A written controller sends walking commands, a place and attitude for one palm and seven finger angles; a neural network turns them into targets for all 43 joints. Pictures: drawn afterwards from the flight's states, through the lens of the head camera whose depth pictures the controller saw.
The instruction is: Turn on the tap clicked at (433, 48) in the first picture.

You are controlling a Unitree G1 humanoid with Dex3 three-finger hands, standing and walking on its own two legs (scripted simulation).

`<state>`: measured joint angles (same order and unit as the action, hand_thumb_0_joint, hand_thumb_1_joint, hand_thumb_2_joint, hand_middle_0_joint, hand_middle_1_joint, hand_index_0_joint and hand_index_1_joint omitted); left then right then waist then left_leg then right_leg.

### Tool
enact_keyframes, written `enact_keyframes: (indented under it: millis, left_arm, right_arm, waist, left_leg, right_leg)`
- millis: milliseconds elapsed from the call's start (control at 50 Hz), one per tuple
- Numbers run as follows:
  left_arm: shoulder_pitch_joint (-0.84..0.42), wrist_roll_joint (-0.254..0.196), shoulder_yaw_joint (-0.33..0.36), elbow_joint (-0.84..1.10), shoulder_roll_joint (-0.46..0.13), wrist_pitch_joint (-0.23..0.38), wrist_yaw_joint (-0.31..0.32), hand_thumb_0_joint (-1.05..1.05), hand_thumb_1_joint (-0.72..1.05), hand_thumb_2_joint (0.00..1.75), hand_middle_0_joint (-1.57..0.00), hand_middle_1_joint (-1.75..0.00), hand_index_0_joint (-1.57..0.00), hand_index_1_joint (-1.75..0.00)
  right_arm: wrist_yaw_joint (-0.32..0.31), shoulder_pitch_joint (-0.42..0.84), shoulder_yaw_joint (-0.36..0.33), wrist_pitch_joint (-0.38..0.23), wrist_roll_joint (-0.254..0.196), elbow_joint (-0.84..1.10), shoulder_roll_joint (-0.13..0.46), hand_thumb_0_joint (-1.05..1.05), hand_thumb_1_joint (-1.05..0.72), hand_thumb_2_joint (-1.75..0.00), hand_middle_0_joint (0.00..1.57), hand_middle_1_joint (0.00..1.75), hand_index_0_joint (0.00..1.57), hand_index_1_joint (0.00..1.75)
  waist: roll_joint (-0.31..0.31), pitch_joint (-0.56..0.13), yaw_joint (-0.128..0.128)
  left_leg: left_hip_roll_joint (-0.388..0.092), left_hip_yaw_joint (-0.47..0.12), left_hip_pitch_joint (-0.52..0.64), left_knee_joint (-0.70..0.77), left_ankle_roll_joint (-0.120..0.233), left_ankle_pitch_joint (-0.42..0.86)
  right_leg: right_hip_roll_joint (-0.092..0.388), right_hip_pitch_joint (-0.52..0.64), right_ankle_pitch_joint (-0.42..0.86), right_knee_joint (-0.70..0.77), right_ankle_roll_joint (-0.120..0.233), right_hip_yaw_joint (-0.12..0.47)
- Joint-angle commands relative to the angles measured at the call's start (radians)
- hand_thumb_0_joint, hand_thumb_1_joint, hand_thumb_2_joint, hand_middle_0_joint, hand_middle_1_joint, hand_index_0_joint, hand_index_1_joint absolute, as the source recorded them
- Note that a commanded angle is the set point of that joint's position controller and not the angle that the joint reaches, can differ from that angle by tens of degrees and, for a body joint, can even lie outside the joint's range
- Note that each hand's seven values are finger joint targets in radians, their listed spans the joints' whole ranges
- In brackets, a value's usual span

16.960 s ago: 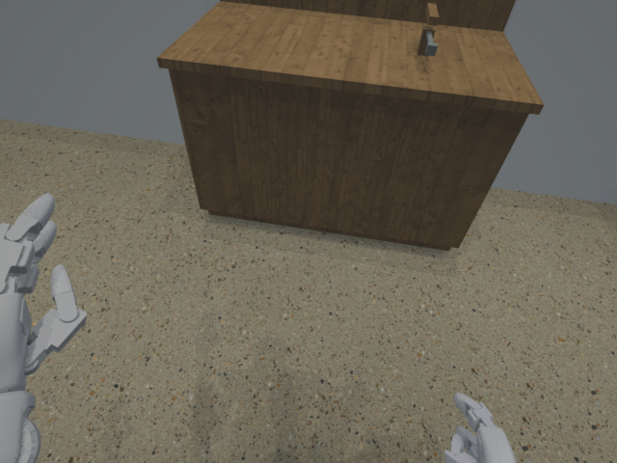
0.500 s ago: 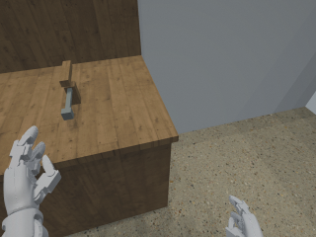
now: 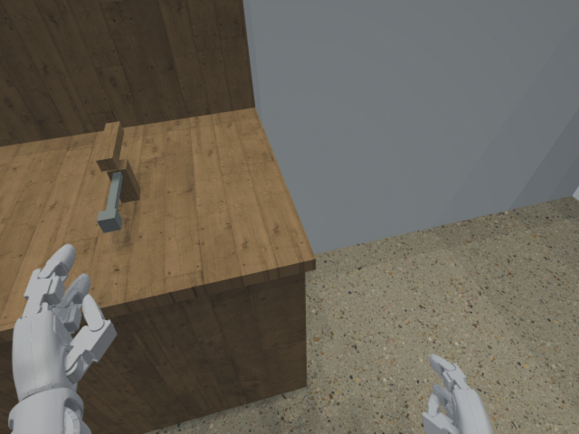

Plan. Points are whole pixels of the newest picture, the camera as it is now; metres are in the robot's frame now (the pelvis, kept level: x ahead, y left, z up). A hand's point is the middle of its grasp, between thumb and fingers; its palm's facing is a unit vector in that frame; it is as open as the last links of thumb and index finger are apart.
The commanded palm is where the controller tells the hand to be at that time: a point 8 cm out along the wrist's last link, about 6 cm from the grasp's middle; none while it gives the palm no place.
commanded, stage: turn the palm inward beside the body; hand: left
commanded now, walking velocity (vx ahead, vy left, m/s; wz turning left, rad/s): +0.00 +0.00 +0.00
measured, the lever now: (110, 220) +0.39 +0.37 +0.08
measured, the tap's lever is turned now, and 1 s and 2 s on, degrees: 0 0 0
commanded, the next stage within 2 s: reach beside the lever's end, fingers flat in 0.14 s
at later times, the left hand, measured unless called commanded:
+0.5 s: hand (99, 319) +0.20 +0.25 +0.13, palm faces +0.59 -0.80 -0.11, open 7.4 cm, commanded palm +0.16 +0.29 +0.13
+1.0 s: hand (85, 286) +0.24 +0.31 +0.11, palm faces +0.59 -0.80 -0.08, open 7.5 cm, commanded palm +0.21 +0.34 +0.11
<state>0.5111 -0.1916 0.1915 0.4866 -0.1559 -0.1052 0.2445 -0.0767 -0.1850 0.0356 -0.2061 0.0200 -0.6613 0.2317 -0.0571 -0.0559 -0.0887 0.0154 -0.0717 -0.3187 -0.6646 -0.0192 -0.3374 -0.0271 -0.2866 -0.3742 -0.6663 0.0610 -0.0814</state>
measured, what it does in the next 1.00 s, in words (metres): stands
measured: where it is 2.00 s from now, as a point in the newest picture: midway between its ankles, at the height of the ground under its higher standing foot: outside the picture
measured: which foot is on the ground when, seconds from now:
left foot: down 0.00-1.00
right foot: down 0.00-1.00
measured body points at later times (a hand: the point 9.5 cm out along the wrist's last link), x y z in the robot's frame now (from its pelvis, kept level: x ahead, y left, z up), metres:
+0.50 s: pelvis -0.01 -0.01 +0.00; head -0.02 -0.03 +0.45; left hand +0.16 +0.29 +0.13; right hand +0.19 -0.23 -0.09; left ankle +0.01 +0.14 -0.72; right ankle -0.01 -0.08 -0.72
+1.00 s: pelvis -0.01 +0.02 +0.00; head +0.00 +0.01 +0.45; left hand +0.21 +0.35 +0.12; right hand +0.17 -0.21 -0.09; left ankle +0.01 +0.14 -0.72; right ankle -0.01 -0.07 -0.72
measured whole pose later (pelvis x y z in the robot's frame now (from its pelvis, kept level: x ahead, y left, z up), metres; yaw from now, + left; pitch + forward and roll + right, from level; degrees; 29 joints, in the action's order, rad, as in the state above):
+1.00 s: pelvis -0.01 +0.02 +0.00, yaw -1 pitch +2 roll +0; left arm 0.18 -0.20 0.36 0.08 -0.21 0.02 0.20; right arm -0.10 -0.18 0.01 -0.19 0.00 -0.73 0.24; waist -0.03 -0.04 -0.06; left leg 0.03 -0.05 -0.38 -0.68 0.01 -0.33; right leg -0.02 -0.34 -0.35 -0.67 0.03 -0.06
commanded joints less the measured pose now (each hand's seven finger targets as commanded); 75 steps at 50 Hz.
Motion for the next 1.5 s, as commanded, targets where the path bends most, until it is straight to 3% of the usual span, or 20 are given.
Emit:
enact_keyframes:
  millis: [0, 20, 100, 120, 240, 300, 360, 520, 600, 720, 800, 880, 940, 1140, 1220, 1280, 1320, 1340, 1440, 1480]
  left_arm:
    - [-0.080, 0.015, 0.091, 0.227, -0.131, 0.092, 0.013, 0.00, 0.90, 0.90, -0.20, -0.30, -0.20, -0.30]
    - [-0.086, 0.018, 0.101, 0.237, -0.148, 0.093, 0.016, 0.00, 0.90, 0.90, -0.20, -0.30, -0.20, -0.30]
    - [-0.069, 0.021, 0.077, 0.223, -0.128, 0.100, 0.006, 0.00, 0.90, 0.90, -0.20, -0.30, -0.20, -0.30]
    - [-0.067, 0.022, 0.086, 0.225, -0.138, 0.096, 0.005, 0.00, 0.90, 0.90, -0.20, -0.30, -0.20, -0.30]
    - [-0.058, 0.008, 0.103, 0.182, -0.134, 0.085, 0.002, 0.00, 0.90, 0.90, -0.20, -0.30, -0.20, -0.30]
    - [-0.111, -0.002, 0.142, 0.141, -0.155, 0.090, 0.004, 0.00, 0.90, 0.90, -0.20, -0.30, -0.20, -0.30]
    - [-0.182, -0.007, 0.183, 0.102, -0.190, 0.103, 0.006, 0.00, 0.90, 0.90, -0.20, -0.30, -0.20, -0.30]
    - [-0.391, -0.003, 0.172, 0.000, -0.220, 0.150, -0.024, 0.00, 0.90, 0.90, -0.20, -0.30, -0.20, -0.30]
    - [-0.379, -0.020, 0.221, -0.098, -0.243, 0.128, -0.033, 0.00, 0.90, 0.90, -0.20, -0.30, -0.20, -0.30]
    - [-0.400, -0.023, 0.268, -0.137, -0.261, 0.112, -0.023, 0.00, 0.90, 0.90, -0.20, -0.29, -0.20, -0.29]
    - [-0.430, -0.001, 0.241, -0.131, -0.248, 0.155, -0.016, 0.00, 0.90, 0.90, -0.19, -0.28, -0.19, -0.28]
    - [-0.500, 0.004, 0.240, -0.167, -0.259, 0.198, -0.027, 0.00, 0.90, 0.90, -0.19, -0.27, -0.19, -0.27]
    - [-0.557, 0.004, 0.216, -0.194, -0.244, 0.209, -0.041, 0.00, 0.90, 0.90, -0.19, -0.26, -0.19, -0.26]
    - [-0.659, 0.016, 0.262, -0.325, -0.295, 0.203, -0.046, 0.00, 0.90, 0.90, -0.18, -0.24, -0.18, -0.24]
    - [-0.627, 0.018, 0.330, -0.384, -0.352, 0.215, -0.045, 0.00, 0.90, 0.90, -0.18, -0.22, -0.18, -0.22]
    - [-0.694, 0.013, 0.319, -0.424, -0.346, 0.224, -0.059, 0.00, 0.90, 0.90, -0.17, -0.22, -0.17, -0.22]
    - [-0.731, 0.015, 0.350, -0.453, -0.385, 0.236, -0.066, 0.00, 0.90, 0.90, -0.17, -0.21, -0.17, -0.21]
    - [-0.773, 0.016, 0.313, -0.463, -0.355, 0.243, -0.075, 0.00, 0.90, 0.90, -0.17, -0.21, -0.17, -0.21]
    - [-0.912, 0.029, 0.319, -0.532, -0.406, 0.289, -0.097, 0.00, 0.90, 0.90, -0.17, -0.20, -0.17, -0.20]
    - [-0.946, 0.029, 0.326, -0.599, -0.425, 0.299, -0.111, 0.00, 0.90, 0.90, -0.16, -0.19, -0.16, -0.19]
  right_arm:
    - [-0.003, 0.125, -0.039, -0.059, 0.000, 0.169, 0.097, 0.00, -0.90, -0.90, 0.20, 0.30, 0.20, 0.30]
    - [-0.002, 0.123, -0.039, -0.057, -0.001, 0.167, 0.098, 0.00, -0.90, -0.90, 0.20, 0.30, 0.20, 0.30]
    - [-0.001, 0.116, -0.040, -0.058, -0.002, 0.168, 0.097, 0.00, -0.90, -0.90, 0.20, 0.30, 0.20, 0.30]
    - [-0.002, 0.119, -0.041, -0.058, -0.004, 0.168, 0.097, 0.00, -0.90, -0.90, 0.20, 0.30, 0.20, 0.30]
    - [-0.010, 0.126, -0.041, -0.055, -0.008, 0.166, 0.095, 0.00, -0.90, -0.90, 0.20, 0.30, 0.20, 0.30]
    - [-0.016, 0.133, -0.043, -0.048, -0.008, 0.157, 0.096, 0.00, -0.90, -0.90, 0.20, 0.30, 0.20, 0.30]
    - [-0.020, 0.136, -0.043, -0.046, -0.012, 0.139, 0.094, 0.00, -0.90, -0.90, 0.20, 0.30, 0.20, 0.30]
    - [-0.036, 0.151, -0.041, -0.068, -0.018, 0.102, 0.099, 0.00, -0.90, -0.90, 0.20, 0.30, 0.20, 0.30]
    - [-0.040, 0.152, -0.046, -0.063, -0.019, 0.099, 0.104, 0.00, -0.90, -0.90, 0.20, 0.30, 0.20, 0.30]
    - [-0.035, 0.143, -0.052, -0.042, -0.022, 0.104, 0.105, 0.00, -0.90, -0.90, 0.20, 0.30, 0.20, 0.30]
    - [-0.024, 0.125, -0.055, -0.039, -0.016, 0.105, 0.111, 0.00, -0.90, -0.90, 0.20, 0.30, 0.20, 0.30]
    - [-0.025, 0.117, -0.058, -0.041, -0.014, 0.093, 0.120, 0.00, -0.90, -0.90, 0.20, 0.30, 0.20, 0.30]
    - [-0.031, 0.120, -0.058, -0.043, -0.017, 0.087, 0.122, 0.00, -0.90, -0.90, 0.20, 0.30, 0.20, 0.30]
    - [-0.037, 0.098, -0.062, -0.024, -0.017, 0.083, 0.129, 0.00, -0.90, -0.90, 0.20, 0.30, 0.20, 0.30]
    - [-0.030, 0.073, -0.069, -0.008, -0.012, 0.080, 0.135, 0.00, -0.90, -0.90, 0.20, 0.30, 0.20, 0.30]
    - [-0.028, 0.073, -0.066, 0.004, -0.018, 0.080, 0.132, 0.00, -0.90, -0.90, 0.20, 0.30, 0.20, 0.30]
    - [-0.034, 0.065, -0.067, 0.010, -0.020, 0.074, 0.137, 0.00, -0.90, -0.90, 0.20, 0.30, 0.20, 0.30]
    - [-0.035, 0.069, -0.066, 0.009, -0.021, 0.073, 0.136, 0.00, -0.90, -0.90, 0.20, 0.30, 0.20, 0.30]
    - [-0.045, 0.043, -0.066, 0.003, -0.018, 0.053, 0.147, 0.00, -0.90, -0.90, 0.20, 0.30, 0.20, 0.30]
    - [-0.049, 0.032, -0.067, 0.003, -0.018, 0.045, 0.154, 0.00, -0.90, -0.90, 0.20, 0.30, 0.20, 0.30]
  waist:
    - [0.079, -0.086, 0.008]
    - [0.042, -0.087, 0.003]
    - [0.057, -0.080, 0.010]
    - [0.028, -0.076, 0.003]
    - [0.096, -0.056, 0.007]
    - [0.117, -0.046, 0.011]
    - [0.065, -0.036, 0.013]
    - [0.006, -0.052, 0.037]
    - [0.080, -0.094, 0.018]
    - [0.032, -0.130, 0.001]
    - [0.004, -0.128, 0.023]
    - [0.018, -0.108, 0.046]
    - [-0.015, -0.105, 0.056]
    - [-0.027, -0.179, 0.045]
    - [-0.005, -0.217, 0.027]
    - [-0.009, -0.183, 0.047]
    - [-0.008, -0.168, 0.050]
    - [-0.027, -0.160, 0.067]
    - [-0.060, -0.187, 0.086]
    - [-0.025, -0.188, 0.094]
  left_leg:
    - [0.027, 0.036, 0.010, 0.063, 0.052, 0.215]
    - [0.027, 0.038, 0.012, 0.064, 0.051, 0.218]
    - [0.026, 0.039, 0.010, 0.057, 0.052, 0.236]
    - [0.027, 0.043, 0.012, 0.060, 0.052, 0.229]
    - [0.025, 0.043, -0.003, 0.063, 0.054, 0.200]
    - [0.028, 0.043, -0.016, 0.062, 0.055, 0.171]
    - [0.029, 0.042, -0.023, 0.069, 0.052, 0.142]
    - [0.030, 0.038, -0.016, 0.080, 0.053, 0.072]
    - [0.030, 0.039, -0.039, 0.085, 0.051, 0.096]
    - [0.027, 0.045, -0.014, 0.101, 0.046, 0.176]
    - [0.021, 0.040, 0.002, 0.094, 0.043, 0.221]
    - [0.015, 0.027, -0.005, 0.090, 0.040, 0.186]
    - [0.015, 0.022, -0.001, 0.092, 0.035, 0.153]
    - [0.007, 0.008, 0.002, 0.088, 0.016, 0.209]
    - [0.005, 0.014, -0.010, 0.070, 0.012, 0.281]
    - [0.004, 0.015, -0.032, 0.066, 0.015, 0.251]
    - [0.002, 0.013, -0.045, 0.066, 0.020, 0.222]
    - [0.002, 0.012, -0.041, 0.065, 0.021, 0.201]
    - [0.003, -0.004, -0.045, 0.054, 0.025, 0.139]
    - [0.004, -0.008, -0.063, 0.047, 0.031, 0.112]
  right_leg:
    - [0.040, 0.039, 0.328, 0.130, -0.059, 0.070]
    - [0.039, 0.041, 0.321, 0.133, -0.055, 0.071]
    - [0.045, 0.044, 0.379, 0.122, -0.060, 0.073]
    - [0.044, 0.045, 0.362, 0.131, -0.058, 0.076]
    - [0.050, 0.043, 0.351, 0.149, -0.069, 0.088]
    - [0.050, 0.029, 0.314, 0.160, -0.073, 0.097]
    - [0.050, 0.020, 0.246, 0.174, -0.066, 0.110]
    - [0.046, -0.014, 0.091, 0.198, -0.054, 0.118]
    - [0.047, 0.028, 0.141, 0.186, -0.059, 0.118]
    - [0.033, 0.053, 0.251, 0.153, -0.051, 0.086]
    - [0.023, 0.022, 0.287, 0.117, -0.041, 0.064]
    - [0.015, -0.026, 0.229, 0.108, -0.036, 0.055]
    - [0.015, -0.053, 0.187, 0.108, -0.032, 0.054]
    - [0.008, -0.047, 0.216, 0.081, -0.025, 0.042]
    - [0.003, -0.021, 0.277, 0.064, -0.025, 0.040]
    - [0.004, -0.049, 0.260, 0.064, -0.026, 0.042]
    - [0.001, -0.061, 0.233, 0.068, -0.027, 0.044]
    - [0.003, -0.082, 0.216, 0.069, -0.028, 0.046]
    - [0.001, -0.121, 0.165, 0.057, -0.026, 0.053]
    - [0.000, -0.133, 0.151, 0.057, -0.027, 0.054]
